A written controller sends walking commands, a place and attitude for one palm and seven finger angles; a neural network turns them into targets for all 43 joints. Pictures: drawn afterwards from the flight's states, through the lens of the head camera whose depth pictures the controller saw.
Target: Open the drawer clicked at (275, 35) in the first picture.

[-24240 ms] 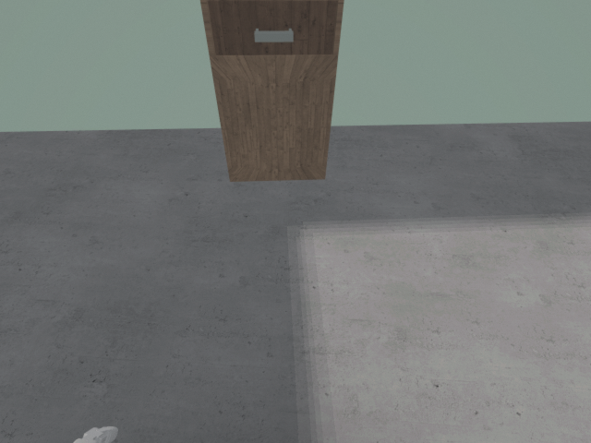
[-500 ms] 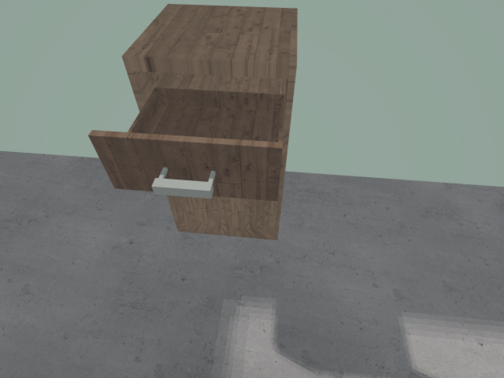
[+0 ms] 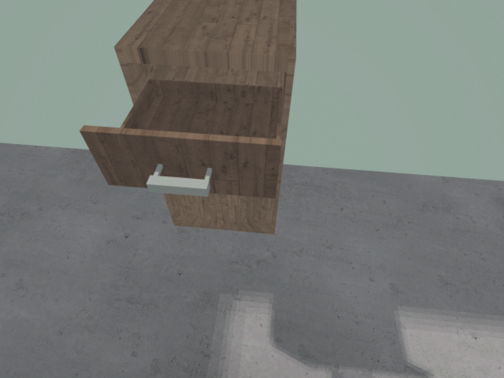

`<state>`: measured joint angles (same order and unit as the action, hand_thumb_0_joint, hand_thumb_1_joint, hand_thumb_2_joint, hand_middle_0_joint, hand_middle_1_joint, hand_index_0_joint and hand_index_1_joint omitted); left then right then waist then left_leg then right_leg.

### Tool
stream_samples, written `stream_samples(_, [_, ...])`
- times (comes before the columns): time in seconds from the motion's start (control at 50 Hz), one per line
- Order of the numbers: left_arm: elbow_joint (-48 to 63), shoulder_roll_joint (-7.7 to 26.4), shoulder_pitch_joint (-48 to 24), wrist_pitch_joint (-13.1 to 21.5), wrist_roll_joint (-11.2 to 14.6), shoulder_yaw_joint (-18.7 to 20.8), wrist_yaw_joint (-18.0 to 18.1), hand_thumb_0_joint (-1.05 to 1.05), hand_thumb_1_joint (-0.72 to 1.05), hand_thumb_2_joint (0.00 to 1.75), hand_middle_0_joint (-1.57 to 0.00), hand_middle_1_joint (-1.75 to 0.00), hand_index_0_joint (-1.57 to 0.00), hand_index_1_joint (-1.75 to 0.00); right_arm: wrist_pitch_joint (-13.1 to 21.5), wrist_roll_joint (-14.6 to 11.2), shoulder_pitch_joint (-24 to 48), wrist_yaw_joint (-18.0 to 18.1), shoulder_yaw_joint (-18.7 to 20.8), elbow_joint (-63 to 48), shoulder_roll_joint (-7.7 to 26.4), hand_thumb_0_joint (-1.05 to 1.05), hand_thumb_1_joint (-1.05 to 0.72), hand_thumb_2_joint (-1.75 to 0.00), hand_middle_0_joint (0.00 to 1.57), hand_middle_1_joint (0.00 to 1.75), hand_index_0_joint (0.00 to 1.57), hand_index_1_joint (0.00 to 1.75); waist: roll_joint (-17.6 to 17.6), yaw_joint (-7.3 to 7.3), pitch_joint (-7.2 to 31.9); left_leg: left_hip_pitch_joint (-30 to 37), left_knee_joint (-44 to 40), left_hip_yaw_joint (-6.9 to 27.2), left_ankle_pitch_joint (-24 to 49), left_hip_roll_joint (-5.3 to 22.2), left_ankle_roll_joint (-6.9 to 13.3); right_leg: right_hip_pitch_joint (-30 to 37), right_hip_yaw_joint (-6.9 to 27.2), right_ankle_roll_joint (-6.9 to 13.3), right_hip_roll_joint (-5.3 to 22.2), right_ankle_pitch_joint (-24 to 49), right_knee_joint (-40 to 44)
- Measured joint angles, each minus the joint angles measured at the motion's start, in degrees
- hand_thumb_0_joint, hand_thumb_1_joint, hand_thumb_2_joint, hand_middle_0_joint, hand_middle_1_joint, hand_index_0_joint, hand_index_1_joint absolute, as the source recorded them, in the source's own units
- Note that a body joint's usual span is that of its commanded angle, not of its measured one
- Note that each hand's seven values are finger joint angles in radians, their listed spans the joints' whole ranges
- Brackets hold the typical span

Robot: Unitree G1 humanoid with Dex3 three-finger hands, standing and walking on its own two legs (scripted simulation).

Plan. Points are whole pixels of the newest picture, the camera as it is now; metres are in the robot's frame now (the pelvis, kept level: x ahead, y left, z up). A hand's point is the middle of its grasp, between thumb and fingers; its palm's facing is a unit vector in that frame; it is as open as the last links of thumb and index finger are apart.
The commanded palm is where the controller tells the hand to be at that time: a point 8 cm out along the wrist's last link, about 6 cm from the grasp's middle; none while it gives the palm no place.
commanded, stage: look to check the result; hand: left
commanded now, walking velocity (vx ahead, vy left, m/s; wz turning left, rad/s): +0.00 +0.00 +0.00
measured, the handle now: (181, 178) +0.53 +0.20 -0.04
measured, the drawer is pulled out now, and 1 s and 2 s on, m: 0.30 0.30 0.30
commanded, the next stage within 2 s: stand and wait in 0.28 s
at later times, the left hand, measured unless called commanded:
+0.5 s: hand out of the picture +0.00 +0.16 -0.18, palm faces +0.05 -0.98 -0.18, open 7.4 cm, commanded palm none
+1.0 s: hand out of the picture +0.01 +0.16 -0.17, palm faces +0.04 -0.98 -0.19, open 7.4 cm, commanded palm none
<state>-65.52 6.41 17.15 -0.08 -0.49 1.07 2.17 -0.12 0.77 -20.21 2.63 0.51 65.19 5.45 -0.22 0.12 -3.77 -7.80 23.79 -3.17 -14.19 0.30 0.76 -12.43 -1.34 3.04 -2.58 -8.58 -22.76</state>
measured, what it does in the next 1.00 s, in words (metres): stands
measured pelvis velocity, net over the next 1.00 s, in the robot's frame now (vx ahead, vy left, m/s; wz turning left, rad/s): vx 0.02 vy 0.00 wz -0.01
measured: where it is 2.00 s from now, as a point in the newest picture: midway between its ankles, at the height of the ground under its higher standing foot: outside the picture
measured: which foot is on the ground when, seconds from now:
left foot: down 0.00-1.00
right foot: down 0.00-1.00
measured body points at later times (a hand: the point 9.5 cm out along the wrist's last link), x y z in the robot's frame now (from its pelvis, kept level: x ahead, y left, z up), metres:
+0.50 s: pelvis +0.01 +0.00 +0.00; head +0.03 +0.00 +0.45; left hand +0.00 +0.21 -0.16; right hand -0.02 -0.20 -0.16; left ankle -0.01 +0.11 -0.74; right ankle +0.04 -0.08 -0.74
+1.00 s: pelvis +0.02 +0.00 +0.00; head +0.04 -0.01 +0.45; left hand +0.01 +0.21 -0.16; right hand -0.01 -0.20 -0.16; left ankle -0.01 +0.11 -0.74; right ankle +0.04 -0.08 -0.74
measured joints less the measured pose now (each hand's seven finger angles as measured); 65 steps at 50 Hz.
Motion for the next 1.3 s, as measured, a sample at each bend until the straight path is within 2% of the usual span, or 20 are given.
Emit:
stream_samples(0.26, [0.3, -0.1, -0.8, 0.2, 0.0, 0.0, 0.1, 0.01, 0.91, 0.90, -0.20, -0.30, -0.20, -0.30, 0.3, 0.0, 1.3, 0.0, 0.0, -0.1, -0.7, 0.01, -0.90, -0.90, 0.20, 0.29, 0.20, 0.30, -0.2, 0.06, 0.1, 0.6, -0.4, -0.1, -0.3, 0.0, 0.0, 0.4, 0.1, -0.1, 0.0, -0.4, 0.1])
stream_samples(1.3, [0.4, 1.2, -2.1, 0.6, 0.0, 0.3, 0.1, 0.01, 0.91, 0.90, -0.20, -0.30, -0.20, -0.30, 0.5, -0.1, 3.4, 0.1, 0.6, 0.2, 1.1, 0.01, -0.90, -0.90, 0.20, 0.29, 0.20, 0.30, -0.3, 0.11, -0.2, 2.7, -2.4, -0.3, -0.7, 0.5, -0.6, 1.8, 0.4, 0.4, -0.6, -1.3, 0.9])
